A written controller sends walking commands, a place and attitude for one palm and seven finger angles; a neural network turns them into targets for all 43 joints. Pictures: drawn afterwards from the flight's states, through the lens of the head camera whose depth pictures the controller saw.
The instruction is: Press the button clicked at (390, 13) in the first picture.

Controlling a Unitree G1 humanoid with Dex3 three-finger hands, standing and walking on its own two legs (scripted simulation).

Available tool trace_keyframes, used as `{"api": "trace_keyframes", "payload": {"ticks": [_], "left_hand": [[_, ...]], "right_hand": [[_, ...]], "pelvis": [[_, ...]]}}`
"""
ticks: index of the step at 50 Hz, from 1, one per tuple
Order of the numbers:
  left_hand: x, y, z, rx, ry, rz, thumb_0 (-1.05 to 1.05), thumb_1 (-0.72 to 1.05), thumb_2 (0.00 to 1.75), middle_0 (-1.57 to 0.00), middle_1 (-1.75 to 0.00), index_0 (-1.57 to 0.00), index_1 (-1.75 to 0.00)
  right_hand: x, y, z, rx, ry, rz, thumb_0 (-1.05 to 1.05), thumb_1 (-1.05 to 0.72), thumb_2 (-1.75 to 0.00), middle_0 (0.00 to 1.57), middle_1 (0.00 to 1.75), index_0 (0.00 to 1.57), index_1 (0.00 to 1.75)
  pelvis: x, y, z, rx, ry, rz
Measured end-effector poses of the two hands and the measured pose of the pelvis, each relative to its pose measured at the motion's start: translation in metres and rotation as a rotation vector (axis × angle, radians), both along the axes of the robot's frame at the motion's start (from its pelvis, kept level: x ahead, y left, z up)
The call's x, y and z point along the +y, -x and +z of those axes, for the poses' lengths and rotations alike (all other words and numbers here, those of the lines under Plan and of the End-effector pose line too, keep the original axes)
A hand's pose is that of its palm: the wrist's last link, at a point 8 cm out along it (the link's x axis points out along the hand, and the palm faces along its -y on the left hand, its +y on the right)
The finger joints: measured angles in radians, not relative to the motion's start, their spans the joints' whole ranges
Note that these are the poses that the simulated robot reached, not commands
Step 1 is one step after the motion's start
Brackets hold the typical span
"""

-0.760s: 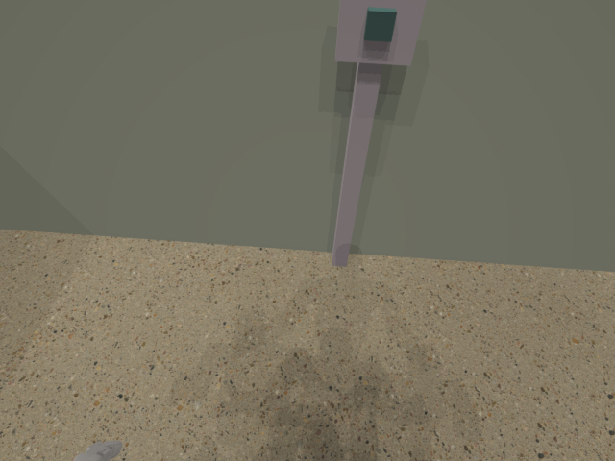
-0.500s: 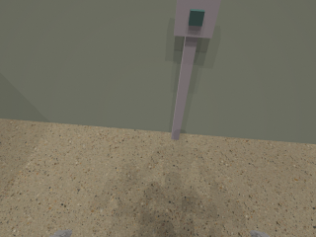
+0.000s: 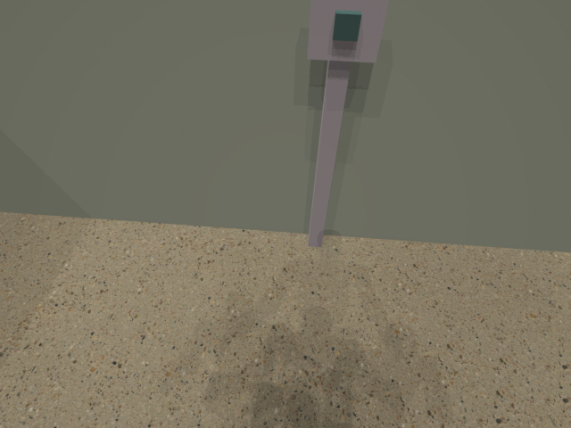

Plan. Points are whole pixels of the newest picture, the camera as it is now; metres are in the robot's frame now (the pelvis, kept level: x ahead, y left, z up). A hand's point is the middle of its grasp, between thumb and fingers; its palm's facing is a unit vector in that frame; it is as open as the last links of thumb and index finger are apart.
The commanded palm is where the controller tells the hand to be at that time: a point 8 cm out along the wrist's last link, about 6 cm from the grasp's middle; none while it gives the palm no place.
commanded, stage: stand and wait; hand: left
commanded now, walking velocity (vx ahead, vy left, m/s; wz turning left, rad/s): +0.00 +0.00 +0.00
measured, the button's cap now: (346, 25) +0.95 -0.09 +0.17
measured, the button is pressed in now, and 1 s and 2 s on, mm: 0 0 0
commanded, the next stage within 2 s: look at it before walking up in 0.06 s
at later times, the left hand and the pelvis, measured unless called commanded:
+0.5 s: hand out of the picture +0.08 +0.23 -0.15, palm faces -0.04 -0.94 -0.33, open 7.4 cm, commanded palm none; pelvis +0.00 -0.01 +0.00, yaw +0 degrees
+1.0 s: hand out of the picture +0.07 +0.22 -0.17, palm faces -0.08 -0.95 -0.31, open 7.4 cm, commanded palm none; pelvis -0.01 -0.01 -0.01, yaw -5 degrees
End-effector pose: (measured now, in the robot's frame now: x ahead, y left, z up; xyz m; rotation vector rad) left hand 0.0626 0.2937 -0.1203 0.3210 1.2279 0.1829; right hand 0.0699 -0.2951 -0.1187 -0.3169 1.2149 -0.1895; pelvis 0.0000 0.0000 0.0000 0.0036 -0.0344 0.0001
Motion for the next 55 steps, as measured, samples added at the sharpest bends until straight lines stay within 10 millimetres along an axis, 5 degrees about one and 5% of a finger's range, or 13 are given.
{"api": "trace_keyframes", "payload": {"ticks": [45, 55], "left_hand": [[-0.018, -0.008, 0.000, -0.006, 0.006, -0.011, 0.01, 0.90, 0.90, -0.20, -0.30, -0.20, -0.30], [-0.052, -0.001, -0.025, 0.058, 0.070, -0.084, 0.01, 0.91, 0.90, -0.20, -0.30, -0.20, -0.30]], "right_hand": [[-0.009, -0.004, 0.000, -0.022, -0.002, -0.017, 0.00, -0.90, -0.90, 0.20, 0.30, 0.20, 0.30], [0.014, 0.035, -0.025, -0.036, -0.079, -0.139, 0.00, -0.90, -0.90, 0.20, 0.30, 0.20, 0.30]], "pelvis": [[-0.013, 0.001, 0.001, 0.007, 0.000, -0.030], [-0.016, 0.016, -0.016, 0.016, -0.025, -0.136]]}}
